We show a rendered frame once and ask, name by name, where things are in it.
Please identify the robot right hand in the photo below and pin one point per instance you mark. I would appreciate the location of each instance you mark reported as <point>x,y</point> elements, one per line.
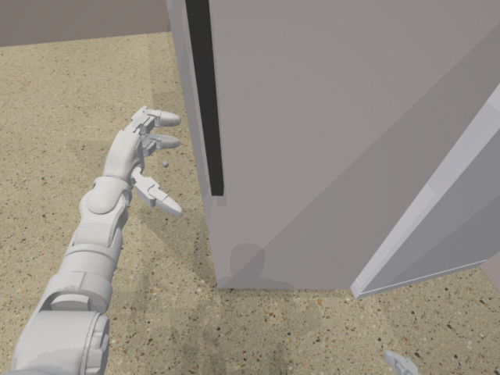
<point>400,365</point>

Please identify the left robot upper arm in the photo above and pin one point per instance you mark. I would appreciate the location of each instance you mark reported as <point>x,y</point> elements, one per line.
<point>64,343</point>

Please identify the fridge door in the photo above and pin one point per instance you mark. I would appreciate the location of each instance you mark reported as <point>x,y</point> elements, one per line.
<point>333,116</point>

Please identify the robot left hand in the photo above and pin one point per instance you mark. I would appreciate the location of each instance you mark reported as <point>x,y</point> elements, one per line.
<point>129,148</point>

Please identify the left robot forearm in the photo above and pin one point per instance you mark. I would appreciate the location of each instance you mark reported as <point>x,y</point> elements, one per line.
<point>83,282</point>

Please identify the handle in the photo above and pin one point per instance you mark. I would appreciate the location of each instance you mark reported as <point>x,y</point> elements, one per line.
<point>198,16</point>

